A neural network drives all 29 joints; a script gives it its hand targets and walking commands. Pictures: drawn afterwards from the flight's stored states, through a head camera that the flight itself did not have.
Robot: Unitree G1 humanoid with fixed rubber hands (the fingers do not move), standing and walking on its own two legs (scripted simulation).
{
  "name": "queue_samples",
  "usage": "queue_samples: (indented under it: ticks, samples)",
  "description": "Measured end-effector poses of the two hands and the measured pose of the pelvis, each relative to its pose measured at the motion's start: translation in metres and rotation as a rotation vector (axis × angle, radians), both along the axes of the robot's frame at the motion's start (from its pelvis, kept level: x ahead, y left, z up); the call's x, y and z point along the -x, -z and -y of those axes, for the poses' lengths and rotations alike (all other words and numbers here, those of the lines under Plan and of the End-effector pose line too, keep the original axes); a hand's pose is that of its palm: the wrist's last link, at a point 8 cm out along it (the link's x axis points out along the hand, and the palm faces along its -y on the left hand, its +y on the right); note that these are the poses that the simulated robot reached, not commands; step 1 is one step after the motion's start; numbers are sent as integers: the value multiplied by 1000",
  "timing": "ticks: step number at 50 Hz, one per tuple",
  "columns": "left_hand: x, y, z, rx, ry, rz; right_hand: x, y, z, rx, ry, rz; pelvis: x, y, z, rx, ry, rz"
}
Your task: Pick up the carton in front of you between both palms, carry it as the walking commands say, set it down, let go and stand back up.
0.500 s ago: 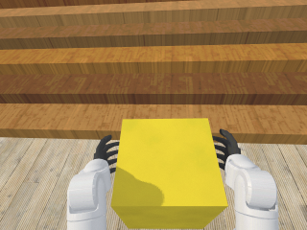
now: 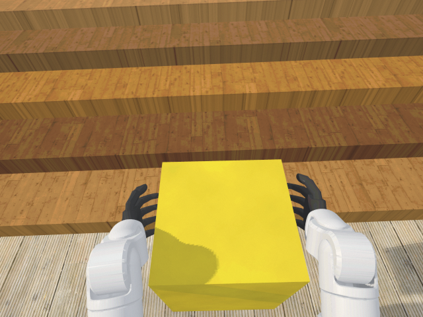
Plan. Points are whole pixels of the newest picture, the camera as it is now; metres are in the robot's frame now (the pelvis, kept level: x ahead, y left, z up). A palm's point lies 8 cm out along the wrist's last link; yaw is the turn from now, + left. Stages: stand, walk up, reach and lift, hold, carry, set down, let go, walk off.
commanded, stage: carry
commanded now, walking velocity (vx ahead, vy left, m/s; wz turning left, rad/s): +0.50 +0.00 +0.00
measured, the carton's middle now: (222, 241) +0.27 -0.01 -0.01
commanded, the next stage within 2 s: none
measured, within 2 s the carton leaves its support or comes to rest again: neither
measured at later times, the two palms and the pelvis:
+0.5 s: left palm (145, 56) +0.69 +0.14 +0.14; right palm (263, 41) +0.73 -0.16 +0.14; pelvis +0.32 -0.05 -0.01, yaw +3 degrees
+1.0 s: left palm (157, 1) +1.08 +0.14 +0.13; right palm out of the picture +1.06 -0.16 +0.13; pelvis +0.68 +0.01 +0.00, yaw +4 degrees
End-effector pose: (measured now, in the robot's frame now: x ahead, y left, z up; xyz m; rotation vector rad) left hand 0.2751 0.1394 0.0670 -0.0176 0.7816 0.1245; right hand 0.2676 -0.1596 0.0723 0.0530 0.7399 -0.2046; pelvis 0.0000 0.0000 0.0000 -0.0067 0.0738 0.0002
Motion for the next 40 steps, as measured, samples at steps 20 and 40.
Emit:
queue_samples:
  ticks: [20, 40]
  samples:
    - [-335, -70, 3, -109, -77, 161, -376, -63, 2, 40, -187, 165, -273, 25, 40, 4, -59, 14]
    - [-650, -69, -23, -14, -78, 78, -675, -69, -24, 6, -82, 72, -540, 14, 3, -16, -32, -78]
